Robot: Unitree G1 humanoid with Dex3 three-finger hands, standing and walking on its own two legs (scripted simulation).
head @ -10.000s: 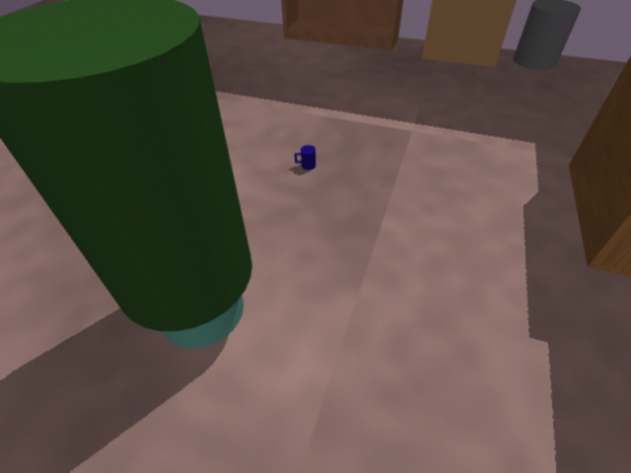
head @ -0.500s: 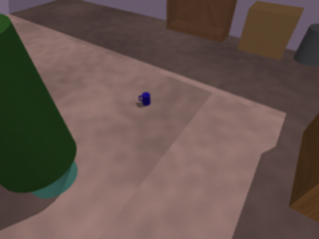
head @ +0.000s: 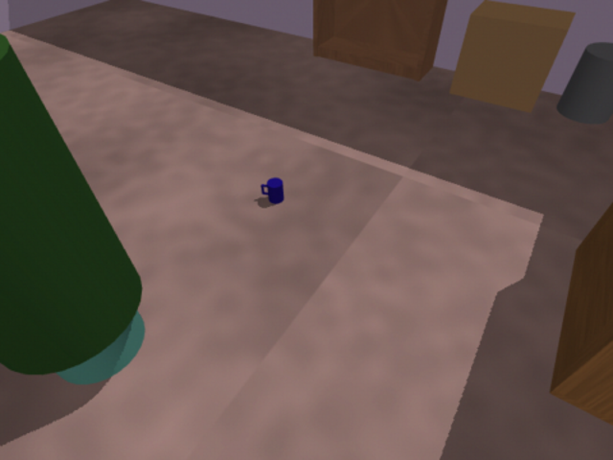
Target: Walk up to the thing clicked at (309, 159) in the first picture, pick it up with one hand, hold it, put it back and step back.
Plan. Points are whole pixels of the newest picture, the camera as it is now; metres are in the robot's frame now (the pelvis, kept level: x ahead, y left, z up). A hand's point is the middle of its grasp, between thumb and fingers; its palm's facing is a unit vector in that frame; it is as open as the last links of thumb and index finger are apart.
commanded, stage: stand
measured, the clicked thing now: (272, 190) +1.48 +0.21 -0.73
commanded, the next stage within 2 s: none
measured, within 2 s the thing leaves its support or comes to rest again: neither
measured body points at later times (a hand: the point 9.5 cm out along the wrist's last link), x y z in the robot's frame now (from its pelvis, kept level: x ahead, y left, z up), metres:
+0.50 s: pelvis +0.01 +0.00 +0.00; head +0.02 -0.01 +0.45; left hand +0.09 +0.30 -0.13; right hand +0.08 -0.30 -0.14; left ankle +0.01 +0.14 -0.75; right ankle +0.02 -0.12 -0.75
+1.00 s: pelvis +0.01 -0.01 +0.00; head +0.02 -0.01 +0.45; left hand +0.09 +0.30 -0.13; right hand +0.08 -0.31 -0.14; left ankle +0.01 +0.14 -0.75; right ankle +0.02 -0.12 -0.75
